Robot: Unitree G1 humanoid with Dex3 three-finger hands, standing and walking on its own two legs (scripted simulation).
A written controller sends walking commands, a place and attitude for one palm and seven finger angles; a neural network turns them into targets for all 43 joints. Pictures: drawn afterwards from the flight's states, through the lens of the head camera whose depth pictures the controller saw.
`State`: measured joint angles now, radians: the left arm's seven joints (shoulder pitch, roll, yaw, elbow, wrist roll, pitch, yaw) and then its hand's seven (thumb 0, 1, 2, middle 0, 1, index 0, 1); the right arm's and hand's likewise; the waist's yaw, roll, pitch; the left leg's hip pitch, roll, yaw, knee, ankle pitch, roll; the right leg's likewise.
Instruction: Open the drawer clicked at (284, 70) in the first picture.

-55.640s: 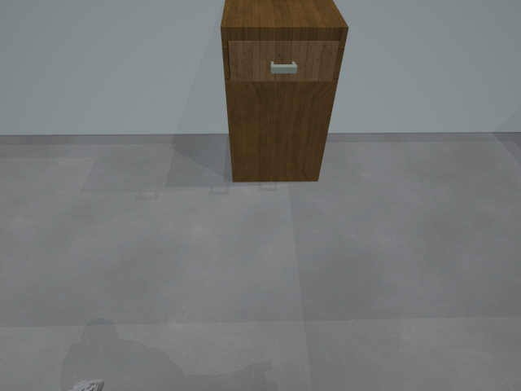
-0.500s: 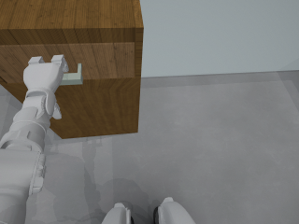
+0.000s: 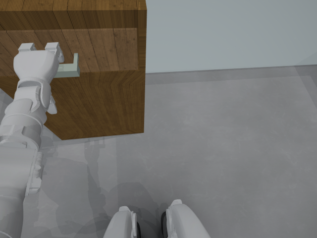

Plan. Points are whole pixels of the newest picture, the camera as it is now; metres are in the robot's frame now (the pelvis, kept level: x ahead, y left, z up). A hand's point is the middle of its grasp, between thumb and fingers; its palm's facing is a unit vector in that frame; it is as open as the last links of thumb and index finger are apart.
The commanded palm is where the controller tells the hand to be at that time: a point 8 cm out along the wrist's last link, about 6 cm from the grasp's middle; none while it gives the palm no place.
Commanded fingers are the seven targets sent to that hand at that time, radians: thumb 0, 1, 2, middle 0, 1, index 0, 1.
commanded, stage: lower the fingers behind the handle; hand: left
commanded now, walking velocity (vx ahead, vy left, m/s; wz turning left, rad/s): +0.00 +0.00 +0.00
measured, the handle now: (59, 64) +0.58 +0.24 +0.00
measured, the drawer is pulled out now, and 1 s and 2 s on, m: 0.00 0.00 0.00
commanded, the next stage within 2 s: lift the fingers back up to retry in 0.40 s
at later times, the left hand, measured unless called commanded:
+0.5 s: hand (47, 81) +0.52 +0.25 +0.01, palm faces -0.06 +0.01 -1.00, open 13.8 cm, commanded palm +0.51 +0.23 +0.03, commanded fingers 0.00 -0.50 0.30 -0.30 -1.20 -0.30 -1.20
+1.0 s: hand (45, 69) +0.53 +0.25 +0.04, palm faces -0.05 -0.05 -1.00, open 13.8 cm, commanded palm +0.51 +0.23 +0.10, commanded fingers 0.00 -0.50 0.30 -0.30 -1.20 -0.30 -1.20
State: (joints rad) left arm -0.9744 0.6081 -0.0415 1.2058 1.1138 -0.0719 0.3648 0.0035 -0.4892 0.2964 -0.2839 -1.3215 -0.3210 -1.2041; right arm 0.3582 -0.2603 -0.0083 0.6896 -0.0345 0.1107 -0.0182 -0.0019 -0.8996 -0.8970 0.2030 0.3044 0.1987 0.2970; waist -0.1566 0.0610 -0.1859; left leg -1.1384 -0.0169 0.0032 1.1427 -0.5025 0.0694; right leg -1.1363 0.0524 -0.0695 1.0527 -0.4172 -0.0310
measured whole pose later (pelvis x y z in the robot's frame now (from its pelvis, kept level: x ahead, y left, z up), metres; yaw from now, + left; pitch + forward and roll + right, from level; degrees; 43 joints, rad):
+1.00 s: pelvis +0.02 +0.01 +0.03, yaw +0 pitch +25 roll -4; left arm -0.89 0.57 0.01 1.13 1.09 -0.08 0.35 0.00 -0.49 0.30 -0.32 -1.21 -0.32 -1.20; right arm 0.38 -0.26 -0.01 0.70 -0.03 0.13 -0.02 0.00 -0.90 -0.90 0.20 0.30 0.20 0.30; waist -0.16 0.06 -0.16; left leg -0.95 -0.01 0.01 0.97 -0.46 0.07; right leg -0.94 0.06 -0.05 0.87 -0.37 -0.02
